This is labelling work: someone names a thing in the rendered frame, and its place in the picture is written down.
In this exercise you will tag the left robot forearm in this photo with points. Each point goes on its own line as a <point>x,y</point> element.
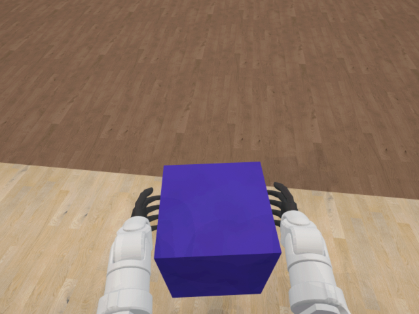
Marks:
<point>129,270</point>

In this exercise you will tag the right robot forearm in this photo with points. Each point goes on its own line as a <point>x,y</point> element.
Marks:
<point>313,287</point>

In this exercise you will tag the robot right hand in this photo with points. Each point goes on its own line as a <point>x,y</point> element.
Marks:
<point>286,204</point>

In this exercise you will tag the carton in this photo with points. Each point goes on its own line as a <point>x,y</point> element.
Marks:
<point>216,234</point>

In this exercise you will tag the robot left hand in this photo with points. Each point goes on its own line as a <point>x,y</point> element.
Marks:
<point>140,208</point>

